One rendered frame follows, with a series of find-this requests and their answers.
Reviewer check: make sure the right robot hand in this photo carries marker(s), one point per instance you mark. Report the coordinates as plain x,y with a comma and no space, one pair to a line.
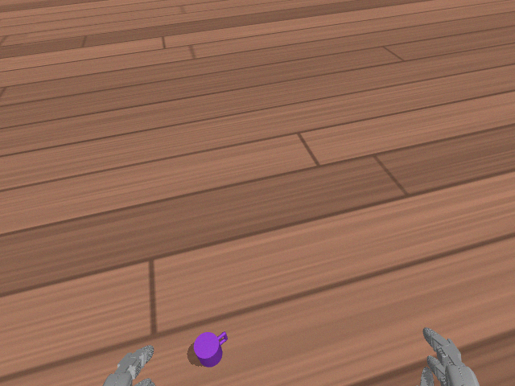
449,369

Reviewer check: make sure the mug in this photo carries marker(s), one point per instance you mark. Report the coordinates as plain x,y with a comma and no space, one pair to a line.
207,348

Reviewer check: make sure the left robot hand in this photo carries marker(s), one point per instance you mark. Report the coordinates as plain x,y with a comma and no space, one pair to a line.
129,368

